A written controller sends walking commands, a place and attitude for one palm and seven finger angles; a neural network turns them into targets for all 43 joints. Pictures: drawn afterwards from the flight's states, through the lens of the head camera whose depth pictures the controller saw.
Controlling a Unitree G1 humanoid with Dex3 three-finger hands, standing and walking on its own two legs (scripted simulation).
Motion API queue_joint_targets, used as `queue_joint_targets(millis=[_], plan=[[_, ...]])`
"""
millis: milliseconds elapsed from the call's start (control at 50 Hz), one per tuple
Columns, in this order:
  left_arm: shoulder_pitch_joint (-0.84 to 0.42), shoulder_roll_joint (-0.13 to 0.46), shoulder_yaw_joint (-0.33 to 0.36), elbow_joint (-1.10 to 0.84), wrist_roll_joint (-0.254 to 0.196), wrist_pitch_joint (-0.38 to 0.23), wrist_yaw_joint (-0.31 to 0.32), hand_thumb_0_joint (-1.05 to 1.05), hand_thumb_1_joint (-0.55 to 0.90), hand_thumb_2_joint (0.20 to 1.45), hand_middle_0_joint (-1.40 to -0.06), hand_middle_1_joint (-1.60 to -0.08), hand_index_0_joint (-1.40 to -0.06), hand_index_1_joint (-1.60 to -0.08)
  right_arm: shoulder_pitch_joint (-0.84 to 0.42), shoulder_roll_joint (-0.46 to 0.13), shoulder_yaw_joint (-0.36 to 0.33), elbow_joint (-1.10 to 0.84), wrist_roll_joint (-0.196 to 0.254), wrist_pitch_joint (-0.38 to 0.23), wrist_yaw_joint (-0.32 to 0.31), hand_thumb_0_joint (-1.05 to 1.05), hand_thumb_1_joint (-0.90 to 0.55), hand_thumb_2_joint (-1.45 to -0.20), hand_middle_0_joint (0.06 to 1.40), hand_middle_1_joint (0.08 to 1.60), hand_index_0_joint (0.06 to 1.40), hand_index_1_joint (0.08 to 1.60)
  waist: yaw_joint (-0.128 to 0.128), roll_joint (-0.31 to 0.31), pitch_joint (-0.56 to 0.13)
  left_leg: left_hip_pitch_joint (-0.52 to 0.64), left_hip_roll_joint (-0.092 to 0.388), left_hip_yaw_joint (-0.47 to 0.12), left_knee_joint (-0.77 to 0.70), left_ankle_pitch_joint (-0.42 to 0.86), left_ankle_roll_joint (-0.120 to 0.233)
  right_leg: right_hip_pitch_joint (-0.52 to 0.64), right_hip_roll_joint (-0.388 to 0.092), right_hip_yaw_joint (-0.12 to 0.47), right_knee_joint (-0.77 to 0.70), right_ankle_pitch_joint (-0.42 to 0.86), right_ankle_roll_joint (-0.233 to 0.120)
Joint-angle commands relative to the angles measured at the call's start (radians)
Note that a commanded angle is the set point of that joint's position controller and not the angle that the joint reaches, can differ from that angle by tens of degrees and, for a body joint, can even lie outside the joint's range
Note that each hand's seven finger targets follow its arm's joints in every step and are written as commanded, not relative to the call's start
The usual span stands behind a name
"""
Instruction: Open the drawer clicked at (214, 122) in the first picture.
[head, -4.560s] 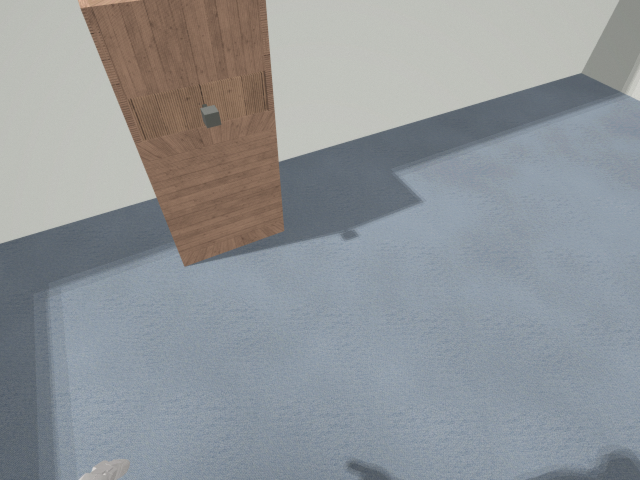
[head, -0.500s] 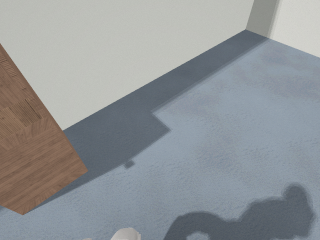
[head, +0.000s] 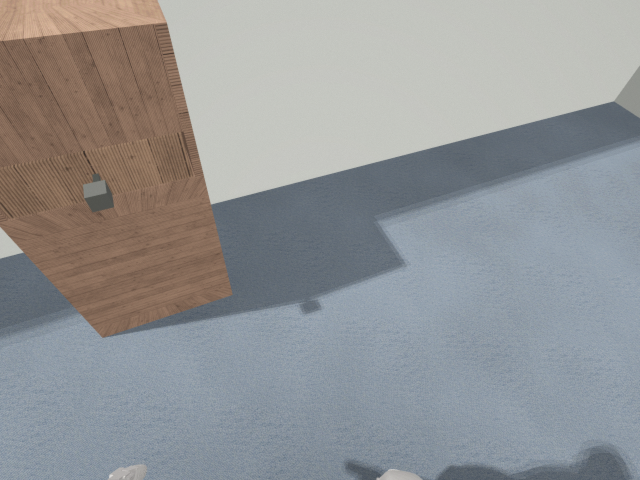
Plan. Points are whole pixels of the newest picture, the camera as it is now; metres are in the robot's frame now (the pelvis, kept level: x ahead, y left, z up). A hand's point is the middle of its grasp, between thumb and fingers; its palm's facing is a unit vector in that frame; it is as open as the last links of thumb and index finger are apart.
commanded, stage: turn to face it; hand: left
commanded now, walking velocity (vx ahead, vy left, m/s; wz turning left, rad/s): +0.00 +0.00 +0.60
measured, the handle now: (97, 189) +0.65 +0.50 -0.13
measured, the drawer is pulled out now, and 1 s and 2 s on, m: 0.00 0.00 0.00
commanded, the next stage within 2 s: take the last steps up to it in 0.54 s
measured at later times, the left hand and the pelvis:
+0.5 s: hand out of the picture -0.03 +0.19 -0.16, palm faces +0.31 -0.92 -0.25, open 7.4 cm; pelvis -0.03 -0.02 +0.00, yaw +17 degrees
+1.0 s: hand out of the picture -0.07 +0.22 -0.17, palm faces +0.37 -0.91 -0.19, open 7.4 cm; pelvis -0.03 +0.03 +0.01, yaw +21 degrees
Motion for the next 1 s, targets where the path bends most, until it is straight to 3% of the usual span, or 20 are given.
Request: queue_joint_targets(millis=[0, 80, 100, 120, 140, 160, 180, 240, 420, 480, 500, 520, 540, 560, 580, 600, 620, 680, 780, 980], plan=[[-0.031, 0.054, 0.006, -0.103, -0.005, -0.035, 0.009, 0.0, 0.9, 0.9, -0.2, -0.3, -0.2, -0.3, 0.024, -0.228, -0.076, -0.062, -0.002, -0.017, -0.014, 0.0, -0.9, -0.9, 0.2, 0.3, 0.2, 0.3, -0.027, 0.186, -0.106, 0.1, 0.238, -0.313, -0.122, 0.275, 0.134, 0.031, 0.044, -0.003, -0.165, -0.034, -0.01], [0.056, 0.066, 0.009, -0.088, -0.013, -0.05, 0.016, 0.0, 0.9, 0.9, -0.2, -0.3, -0.2, -0.3, -0.006, -0.216, -0.082, -0.074, 0.005, -0.013, -0.01, 0.0, -0.9, -0.9, 0.2, 0.3, 0.2, 0.3, 0.017, 0.179, -0.152, 0.002, 0.182, -0.336, -0.037, 0.298, 0.085, 0.262, 0.075, -0.017, -0.451, 0.115, -0.029], [0.098, 0.095, 0.016, -0.082, -0.01, -0.058, 0.021, 0.0, 0.9, 0.9, -0.2, -0.3, -0.2, -0.3, -0.013, -0.191, -0.078, -0.079, 0.012, -0.013, -0.008, 0.0, -0.9, -0.9, 0.2, 0.3, 0.2, 0.3, 0.043, 0.118, -0.169, -0.094, 0.137, -0.303, 0.032, 0.187, 0.038, 0.392, 0.019, 0.027, -0.594, 0.189, -0.041], [0.108, 0.19, 0.032, -0.084, 0.007, -0.069, 0.029, 0.0, 0.9, 0.9, -0.2, -0.3, -0.2, -0.3, 0.015, -0.121, -0.068, -0.093, 0.021, -0.013, -0.002, 0.0, -0.9, -0.9, 0.2, 0.3, 0.2, 0.3, 0.045, -0.159, -0.178, -0.303, 0.016, -0.145, 0.234, -0.097, -0.045, 0.547, -0.227, 0.256, -0.701, 0.19, -0.116], [0.094, 0.23, 0.033, -0.097, 0.009, -0.063, 0.031, 0.0, 0.9, 0.9, -0.2, -0.3, -0.2, -0.3, -0.005, -0.122, -0.069, -0.113, 0.01, -0.012, -0.005, 0.0, -0.9, -0.9, 0.2, 0.3, 0.2, 0.3, 0.05, -0.259, -0.14, -0.352, -0.042, -0.02, 0.45, -0.371, -0.086, 0.431, -0.416, 0.388, -0.707, 0.299, -0.22], [0.056, 0.195, 0.022, -0.109, 0.006, -0.061, 0.031, 0.0, 0.9, 0.9, -0.2, -0.3, -0.2, -0.3, -0.003, -0.151, -0.076, -0.107, 0.001, -0.005, -0.001, 0.0, -0.9, -0.9, 0.2, 0.3, 0.2, 0.3, 0.03, -0.149, -0.112, -0.322, 0.002, -0.054, 0.603, -0.34, -0.077, 0.331, -0.388, 0.303, -0.689, 0.31, -0.253], [-0.001, 0.143, 0.015, -0.114, 0.003, -0.07, 0.032, 0.0, 0.9, 0.9, -0.2, -0.3, -0.2, -0.3, 0.018, -0.149, -0.079, -0.075, -0.003, 0.009, 0.004, 0.0, -0.9, -0.9, 0.2, 0.3, 0.2, 0.3, 0.001, -0.212, -0.07, -0.315, 0.032, -0.066, 0.667, -0.287, -0.081, 0.262, -0.325, 0.24, -0.703, 0.275, -0.224], [-0.053, 0.092, -0.005, -0.119, 0.004, -0.072, 0.026, 0.0, 0.9, 0.9, -0.2, -0.3, -0.2, -0.3, 0.053, -0.122, -0.072, -0.038, -0.001, 0.019, 0.018, 0.0, -0.9, -0.9, 0.2, 0.3, 0.2, 0.3, -0.031, -0.152, 0.003, -0.305, 0.055, 0.007, 0.741, -0.162, -0.104, 0.236, -0.218, 0.047, -0.652, 0.367, -0.188], [0.113, 0.155, 0.014, -0.041, 0.02, -0.065, 0.023, 0.0, 0.9, 0.9, -0.2, -0.3, -0.2, -0.3, -0.072, -0.085, -0.04, -0.057, 0.014, 0.01, 0.016, 0.0, -0.9, -0.9, 0.2, 0.3, 0.2, 0.3, 0.053, -0.2, -0.049, -0.165, 0.057, 0.116, 0.347, -0.253, -0.109, 0.354, -0.257, -0.024, -0.569, 0.582, -0.222], [0.102, 0.171, 0.02, -0.026, 0.019, -0.059, 0.022, 0.0, 0.9, 0.9, -0.2, -0.3, -0.2, -0.3, -0.017, -0.087, -0.034, -0.041, 0.016, -0.004, 0.008, 0.0, -0.9, -0.9, 0.2, 0.3, 0.2, 0.3, 0.028, -0.217, -0.093, -0.034, 0.042, 0.147, 0.16, -0.178, -0.092, 0.333, -0.252, -0.047, -0.496, 0.609, -0.195], [0.092, 0.165, 0.02, -0.024, 0.012, -0.055, 0.021, 0.0, 0.9, 0.9, -0.2, -0.3, -0.2, -0.3, 0.02, -0.098, -0.036, -0.028, 0.015, -0.01, 0.007, 0.0, -0.9, -0.9, 0.2, 0.3, 0.2, 0.3, 0.005, -0.183, -0.107, 0.059, 0.039, 0.148, 0.041, -0.072, -0.084, 0.289, -0.229, -0.079, -0.446, 0.556, -0.158], [0.082, 0.141, 0.015, -0.025, 0.002, -0.05, 0.019, 0.0, 0.9, 0.9, -0.2, -0.3, -0.2, -0.3, 0.073, -0.141, -0.044, -0.014, 0.014, -0.02, 0.007, 0.0, -0.9, -0.9, 0.2, 0.3, 0.2, 0.3, -0.027, -0.065, -0.135, 0.189, 0.084, 0.1, -0.079, 0.064, -0.072, 0.207, -0.195, -0.123, -0.328, 0.446, -0.112], [0.105, 0.07, 0.005, -0.05, -0.006, -0.041, 0.014, 0.0, 0.9, 0.9, -0.2, -0.3, -0.2, -0.3, 0.109, -0.245, -0.066, -0.015, 0.004, -0.032, 0.002, 0.0, -0.9, -0.9, 0.2, 0.3, 0.2, 0.3, -0.042, 0.243, -0.165, 0.317, 0.33, -0.214, -0.138, 0.333, 0.018, -0.025, -0.066, -0.176, -0.12, 0.047, -0.036], [0.052, 0.035, -0.015, -0.071, -0.001, -0.034, 0.018, 0.0, 0.9, 0.9, -0.2, -0.3, -0.2, -0.3, 0.149, -0.3, -0.076, -0.004, 0.008, -0.024, -0.007, 0.0, -0.9, -0.9, 0.2, 0.3, 0.2, 0.3, -0.065, 0.333, -0.146, 0.248, 0.445, -0.308, -0.157, 0.562, 0.115, -0.072, -0.02, -0.093, 0.016, -0.256, -0.024], [0.052, 0.054, -0.008, -0.063, 0.001, -0.026, 0.019, 0.0, 0.9, 0.9, -0.2, -0.3, -0.2, -0.3, 0.122, -0.28, -0.068, -0.004, 0.001, -0.019, -0.01, 0.0, -0.9, -0.9, 0.2, 0.3, 0.2, 0.3, -0.05, 0.23, -0.128, 0.183, 0.451, -0.237, -0.151, 0.437, 0.155, -0.04, -0.042, -0.047, 0.101, -0.222, -0.044], [0.037, 0.044, -0.007, -0.037, 0.005, -0.019, 0.021, 0.0, 0.9, 0.9, -0.2, -0.3, -0.2, -0.3, 0.081, -0.235, -0.058, -0.002, 0.0, -0.027, -0.021, 0.0, -0.9, -0.9, 0.2, 0.3, 0.2, 0.3, -0.041, 0.303, -0.102, 0.127, 0.373, -0.211, -0.187, 0.344, 0.123, -0.052, -0.043, -0.015, 0.119, -0.162, -0.042], [0.044, 0.059, -0.003, -0.015, 0.005, -0.019, 0.014, 0.0, 0.9, 0.9, -0.2, -0.3, -0.2, -0.3, 0.025, -0.207, -0.047, -0.013, 0.001, -0.026, -0.029, 0.0, -0.9, -0.9, 0.2, 0.3, 0.2, 0.3, -0.019, 0.29, -0.075, 0.113, 0.341, -0.185, -0.188, 0.273, 0.11, -0.064, -0.043, -0.007, 0.151, -0.104, -0.042], [0.09, 0.047, -0.007, 0.04, 0.013, -0.031, -0.006, 0.0, 0.9, 0.9, -0.2, -0.3, -0.2, -0.3, 0.034, -0.155, -0.025, -0.009, 0.002, -0.045, -0.034, 0.0, -0.9, -0.9, 0.2, 0.3, 0.2, 0.3, -0.006, 0.166, -0.06, 0.147, 0.277, -0.147, -0.241, 0.106, 0.083, -0.076, -0.016, -0.019, 0.174, 0.032, -0.037], [0.094, 0.031, -0.023, 0.074, 0.019, -0.049, -0.015, 0.0, 0.9, 0.9, -0.2, -0.3, -0.2, -0.3, 0.141, -0.125, -0.022, 0.045, 0.008, -0.071, -0.039, 0.0, -0.9, -0.9, 0.2, 0.3, 0.2, 0.3, -0.026, 0.123, -0.046, 0.235, 0.286, -0.177, -0.306, -0.062, 0.103, -0.129, -0.016, -0.013, 0.097, 0.082, -0.033], [-0.012, -0.011, -0.024, 0.064, 0.013, -0.056, -0.029, 0.0, 0.9, 0.9, -0.2, -0.3, -0.2, -0.3, 0.227, -0.117, -0.033, 0.115, -0.005, -0.081, -0.043, 0.0, -0.9, -0.9, 0.2, 0.3, 0.2, 0.3, -0.045, 0.138, 0.057, 0.143, 0.325, -0.221, -0.369, -0.253, 0.134, -0.087, -0.026, -0.024, -0.143, 0.066, -0.048]])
